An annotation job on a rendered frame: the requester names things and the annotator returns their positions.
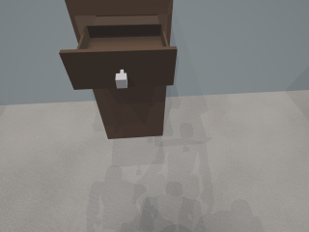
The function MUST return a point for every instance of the handle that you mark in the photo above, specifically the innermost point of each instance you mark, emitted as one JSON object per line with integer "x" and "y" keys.
{"x": 121, "y": 80}

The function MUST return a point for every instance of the drawer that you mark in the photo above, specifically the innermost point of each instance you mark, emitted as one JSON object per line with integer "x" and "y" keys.
{"x": 141, "y": 50}

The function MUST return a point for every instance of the cabinet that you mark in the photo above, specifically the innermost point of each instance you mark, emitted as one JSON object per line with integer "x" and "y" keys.
{"x": 133, "y": 111}

